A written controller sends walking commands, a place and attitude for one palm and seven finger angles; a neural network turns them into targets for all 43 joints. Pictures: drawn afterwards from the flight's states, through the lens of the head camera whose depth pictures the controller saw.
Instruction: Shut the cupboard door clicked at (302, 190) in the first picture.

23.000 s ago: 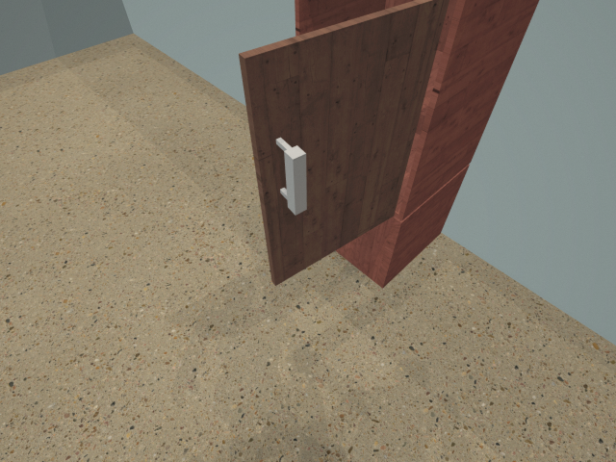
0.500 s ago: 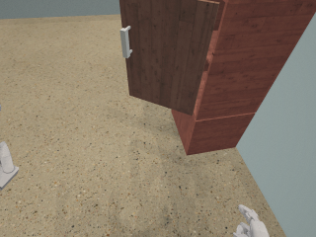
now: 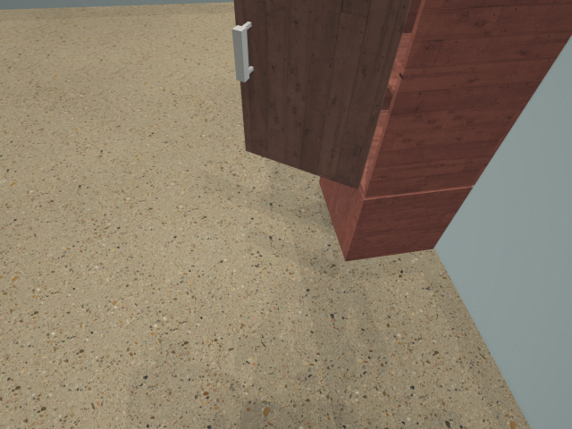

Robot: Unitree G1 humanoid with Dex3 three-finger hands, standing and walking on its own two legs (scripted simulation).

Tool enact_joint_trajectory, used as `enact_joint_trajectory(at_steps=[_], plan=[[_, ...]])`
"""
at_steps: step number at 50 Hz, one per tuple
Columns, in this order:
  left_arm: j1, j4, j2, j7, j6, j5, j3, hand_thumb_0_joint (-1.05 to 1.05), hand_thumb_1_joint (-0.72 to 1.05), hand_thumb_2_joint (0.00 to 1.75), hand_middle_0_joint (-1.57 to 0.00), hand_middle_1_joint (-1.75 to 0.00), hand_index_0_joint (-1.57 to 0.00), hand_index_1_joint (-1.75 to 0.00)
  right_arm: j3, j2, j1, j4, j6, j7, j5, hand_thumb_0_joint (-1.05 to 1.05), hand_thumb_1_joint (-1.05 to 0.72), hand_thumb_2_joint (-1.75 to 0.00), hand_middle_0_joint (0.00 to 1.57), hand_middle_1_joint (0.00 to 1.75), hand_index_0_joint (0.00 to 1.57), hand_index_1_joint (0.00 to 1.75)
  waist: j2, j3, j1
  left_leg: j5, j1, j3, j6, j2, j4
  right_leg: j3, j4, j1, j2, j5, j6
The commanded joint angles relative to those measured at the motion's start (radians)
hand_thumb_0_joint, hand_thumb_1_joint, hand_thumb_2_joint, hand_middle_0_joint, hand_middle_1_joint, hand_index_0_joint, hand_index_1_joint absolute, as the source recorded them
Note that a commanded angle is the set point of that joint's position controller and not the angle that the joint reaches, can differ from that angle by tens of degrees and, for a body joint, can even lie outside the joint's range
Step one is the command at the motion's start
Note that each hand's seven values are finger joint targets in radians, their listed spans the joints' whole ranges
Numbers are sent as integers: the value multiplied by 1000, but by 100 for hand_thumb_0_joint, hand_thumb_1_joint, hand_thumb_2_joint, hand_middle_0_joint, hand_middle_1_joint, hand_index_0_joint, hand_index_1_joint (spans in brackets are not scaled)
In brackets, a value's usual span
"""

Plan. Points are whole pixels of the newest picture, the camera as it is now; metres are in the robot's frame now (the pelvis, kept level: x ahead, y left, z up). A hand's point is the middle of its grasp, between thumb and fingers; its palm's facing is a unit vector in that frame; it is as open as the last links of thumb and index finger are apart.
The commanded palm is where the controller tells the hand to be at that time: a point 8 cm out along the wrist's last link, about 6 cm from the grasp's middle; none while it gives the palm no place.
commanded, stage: let the arm hang, fingers relaxed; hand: left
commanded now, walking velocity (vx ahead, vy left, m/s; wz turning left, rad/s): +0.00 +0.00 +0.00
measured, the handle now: (245, 51) +0.99 +0.15 +0.03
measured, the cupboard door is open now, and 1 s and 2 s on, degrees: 55 55 55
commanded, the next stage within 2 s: look to check the result in 0.78 s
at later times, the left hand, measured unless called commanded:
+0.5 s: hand out of the picture +0.00 +0.19 -0.17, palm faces +0.02 -0.98 -0.21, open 7.4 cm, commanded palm none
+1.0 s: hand out of the picture +0.03 +0.21 -0.16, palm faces +0.01 -0.97 -0.24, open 7.4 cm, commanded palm none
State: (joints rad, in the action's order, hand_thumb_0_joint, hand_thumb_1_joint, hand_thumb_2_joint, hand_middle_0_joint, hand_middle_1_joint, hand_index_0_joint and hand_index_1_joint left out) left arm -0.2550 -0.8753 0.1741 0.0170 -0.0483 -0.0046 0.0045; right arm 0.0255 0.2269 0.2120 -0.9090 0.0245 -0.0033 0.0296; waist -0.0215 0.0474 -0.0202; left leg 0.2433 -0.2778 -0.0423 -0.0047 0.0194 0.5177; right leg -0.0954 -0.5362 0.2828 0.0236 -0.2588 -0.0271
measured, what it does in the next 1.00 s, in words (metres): stands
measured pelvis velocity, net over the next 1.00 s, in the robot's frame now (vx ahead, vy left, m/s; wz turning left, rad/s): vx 0.01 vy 0.01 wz -0.02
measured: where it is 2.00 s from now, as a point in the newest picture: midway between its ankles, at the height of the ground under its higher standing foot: outside the picture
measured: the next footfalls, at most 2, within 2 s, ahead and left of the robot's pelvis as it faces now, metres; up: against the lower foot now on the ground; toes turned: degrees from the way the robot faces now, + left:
none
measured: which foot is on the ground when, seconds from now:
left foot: down 0.00-1.00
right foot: down 0.00-1.00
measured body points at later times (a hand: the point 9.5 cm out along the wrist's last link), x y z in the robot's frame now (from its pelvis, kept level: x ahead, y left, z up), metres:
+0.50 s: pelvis +0.00 +0.01 +0.01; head +0.00 +0.01 +0.46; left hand +0.00 +0.25 -0.15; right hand -0.02 -0.20 -0.16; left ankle +0.02 +0.12 -0.73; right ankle +0.02 -0.10 -0.73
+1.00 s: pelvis +0.01 +0.01 +0.01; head +0.02 +0.01 +0.46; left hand +0.03 +0.26 -0.14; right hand +0.02 -0.23 -0.15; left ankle +0.02 +0.12 -0.73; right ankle +0.02 -0.10 -0.73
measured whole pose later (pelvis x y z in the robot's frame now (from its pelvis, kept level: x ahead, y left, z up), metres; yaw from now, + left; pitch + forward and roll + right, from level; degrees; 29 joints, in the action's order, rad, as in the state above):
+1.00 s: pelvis +0.01 +0.01 +0.01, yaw -1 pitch -1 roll +0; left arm -0.25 -1.13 0.21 0.01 0.00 -0.01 0.03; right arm -0.01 0.20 0.26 -1.11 0.00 -0.03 0.02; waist 0.01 0.03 -0.01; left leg 0.21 -0.16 -0.07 0.01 0.02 0.39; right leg -0.07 -0.39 0.17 0.02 -0.20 -0.01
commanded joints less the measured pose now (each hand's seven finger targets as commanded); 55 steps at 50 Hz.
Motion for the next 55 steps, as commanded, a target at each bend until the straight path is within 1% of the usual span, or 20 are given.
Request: enact_joint_trajectory(at_steps=[1, 2, 3, 4, 5, 9, 13, 15, 19, 21, 23, 29, 31, 33, 35, 37, 43, 44, 45, 55], plan=[[-24, -25, 153, 4, 47, -13, 44, 0, 90, 90, -20, -30, -20, -30, -36, 84, 19, -13, -15, -15, 0, 0, -90, -90, 20, 30, 20, 30, 144, -82, 20, -15, 13, 81, 18, 68, -132, 140, 195, -93, 91, -14, -27], [-30, -48, 152, 4, 47, -10, 43, 0, 90, 90, -20, -30, -20, -30, -36, 73, 38, -32, -13, -16, -2, 0, -90, -90, 20, 30, 20, 30, 152, -75, 20, 16, 1, 80, 18, 65, -141, 140, 207, -100, 92, -32, -28], [-34, -71, 152, 4, 47, -9, 42, 0, 90, 90, -20, -30, -20, -30, -37, 70, 52, -48, -12, -17, -2, 0, -90, -90, 20, 30, 20, 30, 142, -56, 19, 37, -5, 79, 18, 65, -150, 142, 216, -92, 90, -45, -30], [-38, -92, 150, 4, 48, -8, 41, 0, 90, 90, -20, -30, -20, -30, -39, 67, 68, -65, -12, -19, -3, 0, -90, -90, 20, 30, 20, 30, 127, -42, 19, 47, -8, 82, 20, 65, -157, 143, 225, -86, 89, -55, -31], [-43, -109, 152, 4, 50, -9, 42, 0, 90, 90, -20, -30, -20, -30, -43, 70, 87, -76, -11, -20, -7, 0, -90, -90, 20, 30, 20, 30, 76, -31, 18, 33, 0, 82, 22, 70, -156, 135, 235, -83, 90, -55, -31], [-64, -170, 133, 6, 53, -7, 37, 0, 90, 90, -20, -30, -20, -30, -46, 55, 141, -126, -16, -25, -10, 0, -90, -90, 20, 30, 20, 30, 33, -18, 15, 11, 18, 76, 27, 76, -168, 126, 237, -76, 89, -44, -27], [-83, -207, 121, 10, 54, -6, 34, 0, 90, 90, -20, -30, -20, -30, -44, 42, 165, -156, -19, -29, -12, 0, -90, -90, 20, 30, 20, 30, 19, 5, 15, 4, 25, 76, 30, 80, -181, 121, 234, -66, 84, -35, -24], [-88, -215, 123, 12, 52, -7, 35, 0, 90, 90, -20, -30, -20, -30, -45, 44, 174, -162, -19, -29, -14, 0, -90, -90, 20, 30, 20, 30, 28, 21, 17, 11, 15, 79, 33, 84, -194, 118, 227, -66, 78, -30, -22], [-96, -227, 104, 14, 50, -8, 34, 0, 90, 90, -20, -30, -20, -30, -44, 31, 179, -172, -21, -30, -11, 0, -90, -90, 20, 30, 20, 30, 17, 44, 17, 41, -1, 84, 34, 84, -213, 116, 217, -60, 75, -31, -15], [-97, -227, 98, 16, 49, -9, 35, 0, 90, 90, -20, -30, -20, -30, -44, 24, 178, -174, -21, -30, -10, 0, -90, -90, 20, 30, 20, 30, 37, 54, 18, 50, -7, 85, 35, 84, -221, 112, 212, -53, 73, -30, -14], [-98, -225, 94, 16, 49, -10, 35, 0, 90, 90, -20, -30, -20, -30, -45, 23, 174, -174, -23, -30, -10, 0, -90, -90, 20, 30, 20, 30, 33, 58, 19, 67, -13, 89, 35, 85, -230, 111, 207, -55, 70, -21, -10], [-90, -218, 90, 15, 53, -12, 38, 0, 90, 90, -20, -30, -20, -30, -48, 27, 158, -166, -27, -29, -10, 0, -90, -90, 20, 30, 20, 30, 41, 47, 19, 44, 1, 86, 33, 84, -231, 114, 202, -59, 71, 12, -8], [-85, -215, 94, 15, 55, -13, 39, 0, 90, 90, -20, -30, -20, -30, -48, 28, 153, -165, -29, -29, -12, 0, -90, -90, 20, 30, 20, 30, 31, 43, 17, 18, 12, 83, 33, 84, -223, 114, 202, -60, 74, 24, -9], [-79, -214, 100, 15, 57, -12, 40, 0, 90, 90, -20, -30, -20, -30, -50, 33, 144, -166, -29, -30, -11, 0, -90, -90, 20, 30, 20, 30, 43, 42, 17, -1, 20, 80, 32, 83, -219, 118, 207, -62, 75, 36, -9], [-80, -209, 114, 14, 60, -12, 41, 0, 90, 90, -20, -30, -20, -30, -52, 46, 139, -160, -30, -29, -14, 0, -90, -90, 20, 30, 20, 30, 25, 30, 18, -35, 41, 75, 33, 83, -205, 120, 209, -64, 78, 47, -11], [-65, -210, 116, 14, 62, -11, 41, 0, 90, 90, -20, -30, -20, -30, -51, 48, 128, -163, -31, -29, -12, 0, -90, -90, 20, 30, 20, 30, 35, 23, 15, -49, 51, 72, 30, 84, -204, 123, 214, -69, 83, 51, -12], [-44, -210, 146, 11, 66, -10, 44, 0, 90, 90, -20, -30, -20, -30, -54, 82, 100, -162, -34, -29, -14, 0, -90, -90, 20, 30, 20, 30, 37, 3, 15, -81, 71, 75, 30, 90, -205, 123, 218, -93, 87, 79, -14], [-40, -212, 153, 10, 66, -10, 44, 0, 90, 90, -20, -30, -20, -30, -54, 86, 96, -164, -35, -28, -14, 0, -90, -90, 20, 30, 20, 30, 24, -1, 16, -95, 80, 77, 32, 91, -205, 121, 217, -96, 89, 90, -15], [-37, -209, 161, 10, 68, -10, 46, 0, 90, 90, -20, -30, -20, -30, -56, 97, 93, -160, -36, -29, -16, 0, -90, -90, 20, 30, 20, 30, 33, -11, 16, -117, 88, 76, 32, 93, -199, 120, 215, -105, 87, 108, -17], [21, -210, 219, 5, 72, -10, 48, 0, 90, 90, -20, -30, -20, -30, -60, 158, 25, -159, -38, -26, -17, 0, -90, -90, 20, 30, 20, 30, 35, -17, 17, -136, 119, 81, 29, 103, -221, 124, 235, -127, 94, 139, -18]])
